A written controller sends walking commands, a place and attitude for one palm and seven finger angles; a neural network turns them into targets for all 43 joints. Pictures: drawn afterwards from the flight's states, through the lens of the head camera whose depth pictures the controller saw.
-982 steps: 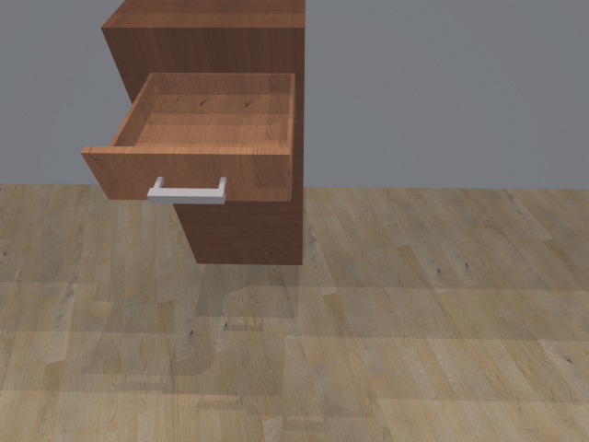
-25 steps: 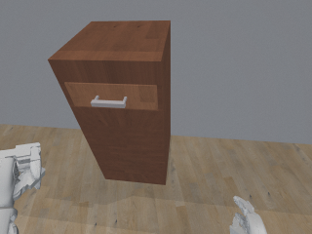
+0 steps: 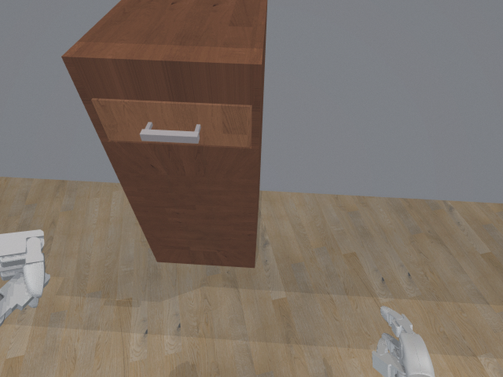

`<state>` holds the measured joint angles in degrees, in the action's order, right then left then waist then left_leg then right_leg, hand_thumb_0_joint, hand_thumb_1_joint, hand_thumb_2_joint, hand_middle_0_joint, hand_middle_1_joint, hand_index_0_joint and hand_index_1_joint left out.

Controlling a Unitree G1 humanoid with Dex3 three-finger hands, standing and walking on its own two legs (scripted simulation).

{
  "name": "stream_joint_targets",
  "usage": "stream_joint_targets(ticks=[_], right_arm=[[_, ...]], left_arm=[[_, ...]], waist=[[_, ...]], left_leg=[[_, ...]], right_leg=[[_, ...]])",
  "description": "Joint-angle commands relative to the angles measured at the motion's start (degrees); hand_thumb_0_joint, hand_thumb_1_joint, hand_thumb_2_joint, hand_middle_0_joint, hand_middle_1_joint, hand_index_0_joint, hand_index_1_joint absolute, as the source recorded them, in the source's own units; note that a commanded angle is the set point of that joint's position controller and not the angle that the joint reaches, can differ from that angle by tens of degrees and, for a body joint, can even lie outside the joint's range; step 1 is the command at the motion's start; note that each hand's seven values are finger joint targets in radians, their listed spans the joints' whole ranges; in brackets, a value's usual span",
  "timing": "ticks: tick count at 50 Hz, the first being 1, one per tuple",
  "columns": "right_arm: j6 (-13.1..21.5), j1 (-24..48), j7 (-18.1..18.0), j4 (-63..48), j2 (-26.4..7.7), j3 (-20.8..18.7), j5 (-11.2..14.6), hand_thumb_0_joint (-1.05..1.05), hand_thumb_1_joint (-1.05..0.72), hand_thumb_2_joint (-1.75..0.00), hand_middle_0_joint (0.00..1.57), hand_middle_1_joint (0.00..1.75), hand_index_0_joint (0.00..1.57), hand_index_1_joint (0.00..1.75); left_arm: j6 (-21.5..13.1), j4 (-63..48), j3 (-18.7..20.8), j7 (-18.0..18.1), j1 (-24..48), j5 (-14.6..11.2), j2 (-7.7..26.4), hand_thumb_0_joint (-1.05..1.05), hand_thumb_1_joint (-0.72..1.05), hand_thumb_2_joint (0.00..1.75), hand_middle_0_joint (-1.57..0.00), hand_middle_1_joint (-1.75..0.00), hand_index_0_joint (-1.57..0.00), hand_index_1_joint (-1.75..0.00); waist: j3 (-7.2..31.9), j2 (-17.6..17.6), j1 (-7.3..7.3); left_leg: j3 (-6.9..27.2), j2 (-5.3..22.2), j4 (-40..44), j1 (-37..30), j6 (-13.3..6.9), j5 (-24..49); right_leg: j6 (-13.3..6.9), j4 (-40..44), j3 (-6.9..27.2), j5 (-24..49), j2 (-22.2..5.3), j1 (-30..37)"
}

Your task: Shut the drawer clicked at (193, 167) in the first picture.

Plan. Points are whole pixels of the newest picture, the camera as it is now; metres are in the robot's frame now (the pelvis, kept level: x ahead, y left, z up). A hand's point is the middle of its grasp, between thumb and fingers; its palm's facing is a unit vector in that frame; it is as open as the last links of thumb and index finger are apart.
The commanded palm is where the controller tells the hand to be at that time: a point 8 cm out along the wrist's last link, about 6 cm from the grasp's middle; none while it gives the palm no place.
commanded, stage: step back with the hand held close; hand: left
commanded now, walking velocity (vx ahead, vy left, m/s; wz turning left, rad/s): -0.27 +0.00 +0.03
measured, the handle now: (172, 131) +0.66 +0.24 +0.00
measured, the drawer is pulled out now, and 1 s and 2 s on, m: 0.00 0.00 0.00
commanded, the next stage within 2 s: stop stepping back and stand still in 0.86 s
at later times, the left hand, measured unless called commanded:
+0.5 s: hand out of the picture +0.12 +0.25 +0.17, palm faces +0.42 -0.77 -0.48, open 3.2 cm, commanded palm +0.04 +0.29 +0.18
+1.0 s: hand out of the picture +0.03 +0.23 +0.17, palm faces +0.30 -0.88 -0.37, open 3.2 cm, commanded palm -0.03 +0.27 +0.18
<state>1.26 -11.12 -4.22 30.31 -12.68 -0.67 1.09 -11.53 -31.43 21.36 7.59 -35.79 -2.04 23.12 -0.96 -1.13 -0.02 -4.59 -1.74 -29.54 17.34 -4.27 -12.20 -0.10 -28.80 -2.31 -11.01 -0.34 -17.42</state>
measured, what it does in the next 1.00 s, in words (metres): walks backwards: right foot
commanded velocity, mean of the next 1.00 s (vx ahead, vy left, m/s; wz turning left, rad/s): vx -0.34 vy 0.01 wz -0.03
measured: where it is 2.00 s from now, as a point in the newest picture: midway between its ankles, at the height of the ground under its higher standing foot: outside the picture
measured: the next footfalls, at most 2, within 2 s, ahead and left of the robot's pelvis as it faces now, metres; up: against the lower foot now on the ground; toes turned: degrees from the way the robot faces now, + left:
right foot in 0.98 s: -0.26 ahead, -0.15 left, +0.00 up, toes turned -5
left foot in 1.10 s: -0.07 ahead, +0.06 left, +0.00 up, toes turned -3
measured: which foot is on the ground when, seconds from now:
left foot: down 0.00-0.96, up 0.98-1.00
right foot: down 0.00-0.62, up 0.64-0.96, down 0.98-1.00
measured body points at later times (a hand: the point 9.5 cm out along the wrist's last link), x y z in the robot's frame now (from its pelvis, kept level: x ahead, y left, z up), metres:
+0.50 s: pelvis -0.06 +0.00 -0.02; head -0.04 +0.01 +0.43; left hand +0.09 +0.29 +0.19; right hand +0.12 -0.23 -0.09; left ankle +0.04 +0.07 -0.73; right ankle +0.01 -0.12 -0.73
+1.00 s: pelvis -0.18 +0.00 -0.01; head -0.15 +0.04 +0.44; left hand +0.01 +0.27 +0.19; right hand +0.01 -0.21 -0.08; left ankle +0.00 +0.08 -0.73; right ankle -0.30 -0.14 -0.74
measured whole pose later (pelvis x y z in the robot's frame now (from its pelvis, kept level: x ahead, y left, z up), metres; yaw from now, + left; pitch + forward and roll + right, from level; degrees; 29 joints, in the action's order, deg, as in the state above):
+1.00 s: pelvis -0.18 +0.00 -0.01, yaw -5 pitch +4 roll -4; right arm 7.8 -7.2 -1.9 35.8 -7.7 1.7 -1.5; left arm -16.6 -36.0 21.4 7.3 -30.8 -3.6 23.7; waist 0.6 1.2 2.3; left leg -4.0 3.8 -29.5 34.7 0.9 -5.2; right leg -0.8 -24.0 -0.9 -21.2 0.9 -5.7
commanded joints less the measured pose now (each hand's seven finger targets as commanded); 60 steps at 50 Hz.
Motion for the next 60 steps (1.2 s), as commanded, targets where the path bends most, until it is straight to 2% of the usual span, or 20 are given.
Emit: stream_joint_targets(ticks=[1,8,18,21,25,29,32,34,36,42,45,48,50,52,53,54,55,56,57,60], right_arm=[[3.9,4.6,-0.4,-9.1,-7.7,-2.7,0.0,0.00,-0.90,-0.90,0.20,0.30,0.20,0.30],[5.6,3.9,-0.6,-8.9,-8.2,-2.5,-1.1,0.00,-0.90,-0.90,0.20,0.30,0.20,0.30],[6.8,4.5,-0.2,-8.5,-8.1,-3.1,-1.4,0.00,-0.90,-0.90,0.20,0.30,0.20,0.30],[6.7,3.4,0.0,-7.8,-7.2,-3.5,-0.8,0.00,-0.90,-0.90,0.20,0.30,0.20,0.30],[5.7,2.7,1.1,-5.3,-5.6,-3.6,-1.1,0.00,-0.90,-0.90,0.20,0.30,0.20,0.30],[4.9,3.5,0.7,-5.5,-5.7,-3.3,-1.1,0.00,-0.90,-0.90,0.20,0.30,0.20,0.30],[7.2,4.9,0.1,-7.2,-6.9,-3.4,-1.9,0.00,-0.90,-0.90,0.20,0.30,0.20,0.30],[8.4,4.3,0.3,-5.8,-6.7,-3.8,-2.4,0.00,-0.90,-0.90,0.20,0.30,0.20,0.30],[9.2,3.5,0.8,-4.8,-6.2,-3.9,-2.3,0.00,-0.90,-0.90,0.20,0.30,0.20,0.30],[10.1,1.7,1.5,-1.0,-5.5,-2.9,-2.3,0.00,-0.90,-0.90,0.20,0.30,0.20,0.30],[9.4,1.3,1.6,0.0,-4.9,-2.7,-3.1,0.00,-0.90,-0.90,0.20,0.30,0.20,0.30],[7.4,0.8,1.0,1.3,-2.9,-2.2,-2.2,0.00,-0.90,-0.90,0.20,0.30,0.20,0.30],[8.6,6.1,0.7,-3.5,-2.5,0.3,-2.4,0.00,-0.90,-0.90,0.20,0.30,0.20,0.30],[8.3,5.2,0.0,-3.8,-3.5,-1.0,-0.1,0.00,-0.90,-0.90,0.20,0.30,0.20,0.30],[7.9,5.2,-0.4,-4.0,-4.0,-0.8,0.2,0.00,-0.90,-0.90,0.20,0.30,0.20,0.30],[8.0,5.1,-1.0,-4.3,-5.2,-0.8,0.3,0.00,-0.90,-0.90,0.20,0.30,0.20,0.30],[8.7,5.0,-1.0,-4.9,-7.0,-1.1,-0.1,0.00,-0.90,-0.90,0.20,0.30,0.20,0.30],[9.7,3.4,-0.6,-4.4,-5.9,-0.9,-0.9,0.00,-0.90,-0.90,0.20,0.30,0.20,0.30],[10.3,2.0,-0.1,-3.4,-5.9,-0.8,-0.6,0.00,-0.90,-0.90,0.20,0.30,0.20,0.30],[10.1,3.3,0.3,-3.4,-5.3,-1.1,-1.5,0.00,-0.90,-0.90,0.20,0.30,0.20,0.30]], left_arm=[[-3.9,-9.7,5.9,0.9,1.6,0.5,6.9,0.00,0.90,0.90,-1.40,-1.60,-1.40,-1.60],[-5.1,-15.1,6.5,1.5,5.3,1.4,7.9,0.00,0.90,0.90,-1.40,-1.60,-1.40,-1.60],[-7.5,-13.6,9.8,0.9,3.8,2.7,8.0,0.00,0.90,0.90,-1.40,-1.60,-1.40,-1.60],[-7.8,-12.2,8.9,0.4,2.7,1.4,7.9,0.00,0.90,0.90,-1.40,-1.60,-1.40,-1.60],[-8.3,-14.6,7.1,1.1,3.9,-0.2,8.9,0.00,0.90,0.90,-1.40,-1.60,-1.40,-1.60],[-8.3,-17.4,9.2,2.0,1.0,-0.1,10.9,0.00,0.90,0.90,-1.40,-1.60,-1.40,-1.60],[-9.4,-20.3,11.3,1.6,0.9,0.9,11.7,0.00,0.90,0.90,-1.40,-1.60,-1.40,-1.60],[-9.8,-19.2,12.9,1.7,1.4,1.4,11.8,0.00,0.90,0.90,-1.40,-1.60,-1.40,-1.60],[-9.2,-19.4,11.4,1.7,2.2,0.0,10.1,0.00,0.90,0.90,-1.40,-1.60,-1.40,-1.60],[-8.0,-15.2,3.9,0.9,5.5,-1.3,5.7,0.00,0.90,0.90,-1.40,-1.60,-1.40,-1.60],[-8.3,-14.9,4.3,0.4,6.3,-2.1,7.4,0.00,0.90,0.90,-1.40,-1.60,-1.40,-1.60],[-9.1,-17.5,8.2,0.5,6.5,-2.7,13.3,0.00,0.90,0.90,-1.40,-1.60,-1.40,-1.60],[-8.7,-21.5,12.4,1.2,6.6,-2.3,17.5,0.00,0.90,0.90,-1.40,-1.60,-1.40,-1.60],[-5.7,-17.7,8.2,-0.3,4.9,-1.6,11.1,0.00,0.90,0.90,-1.40,-1.60,-1.40,-1.60],[-3.7,-17.4,8.5,-0.4,4.1,-2.3,10.8,0.00,0.90,0.90,-1.40,-1.60,-1.40,-1.60],[-2.8,-15.5,7.6,-0.5,1.6,-2.5,8.6,0.00,0.90,0.90,-1.40,-1.60,-1.40,-1.60],[-3.1,-16.3,8.8,-0.2,1.0,-2.6,9.5,0.00,0.90,0.90,-1.40,-1.60,-1.40,-1.60],[-3.8,-15.7,8.5,0.2,2.5,-1.9,10.0,0.00,0.90,0.90,-1.40,-1.60,-1.40,-1.60],[-4.3,-13.9,8.7,0.7,5.0,-1.7,10.1,0.00,0.90,0.90,-1.40,-1.60,-1.40,-1.60],[-4.3,-15.8,10.7,1.4,-1.4,-1.7,10.9,0.00,0.90,0.90,-1.40,-1.60,-1.40,-1.60]], waist=[[2.2,-1.2,-0.31],[2.0,-1.0,-0.78],[2.8,-7.8,-0.05],[2.3,5.1,-0.92],[7.1,9.9,-1.74],[7.3,3.1,-1.80],[10.0,-18.7,-0.86],[8.6,-13.3,-0.80],[7.4,-6.1,-0.26],[11.0,-12.2,-0.47],[13.6,-14.4,0.02],[12.0,7.6,-0.44],[8.7,8.4,1.65],[6.0,15.2,-0.74],[5.6,10.6,-2.49],[3.5,-4.1,-2.41],[5.5,-19.0,-1.14],[4.9,-20.1,-1.17],[3.3,-11.6,-1.06],[7.3,-8.1,0.17]], left_leg=[[12.3,9.9,13.6,19.6,-1.7,-19.8],[13.6,8.6,9.9,16.7,-1.3,-24.7],[18.5,15.6,16.6,34.4,-4.4,-31.9],[13.2,8.7,4.4,21.4,-1.2,-21.4],[7.0,2.0,-15.0,-0.7,3.9,-8.9],[9.5,3.9,-4.4,-2.6,2.6,-5.7],[27.2,21.2,20.2,16.0,-4.6,-16.9],[28.8,25.3,25.0,25.4,-6.2,-31.1],[22.5,21.6,19.6,12.7,-5.0,-18.5],[13.6,15.8,24.1,-5.6,3.5,-14.8],[10.5,14.7,21.2,-10.8,7.7,-6.0],[4.1,5.6,-14.6,-13.8,7.8,-1.2],[1.6,2.4,-27.6,2.7,6.8,-10.7],[4.8,3.8,-19.1,4.7,4.9,-5.5],[3.8,3.3,-7.2,-2.3,4.8,1.0],[6.7,4.0,3.5,-7.9,3.7,10.0],[19.4,11.5,11.4,-10.8,1.5,17.0],[28.2,16.2,16.1,-8.1,-1.2,10.8],[29.7,16.4,18.0,-4.7,-3.4,1.4],[23.4,14.1,25.1,2.3,5.1,-20.5]], right_leg=[[0.5,-2.1,6.2,2.2,-1.0,15.4],[-0.5,2.4,8.9,-11.7,-2.0,7.1],[1.2,-16.7,6.2,1.1,3.8,22.4],[-1.7,-3.3,15.1,3.3,-1.0,8.6],[-8.1,9.6,23.3,1.0,-13.7,-11.2],[-5.2,4.8,15.7,2.8,-9.0,-11.8],[1.0,-26.9,4.2,-12.2,6.0,5.1],[1.3,-44.1,7.4,-14.1,7.1,8.9],[1.1,-39.2,6.5,-16.1,5.3,-1.2],[-0.9,-11.6,-2.8,-23.8,6.1,-0.4],[-3.0,7.8,-2.6,-21.4,4.1,4.1],[-8.8,22.0,13.2,-1.9,-16.5,-11.2],[-11.1,14.2,8.9,20.0,-20.1,-3.3],[-8.5,6.4,3.0,17.9,-14.1,1.9],[-4.7,-0.7,-1.3,11.0,-10.8,-1.3],[-1.2,-9.3,-3.3,3.3,-5.0,-5.3],[0.7,-19.1,-2.7,-11.7,0.9,-7.7],[0.1,-25.0,2.9,-24.1,2.0,-8.1],[0.0,-24.4,4.4,-23.6,2.2,-6.8],[-0.7,-19.7,1.0,-18.4,2.3,2.5]])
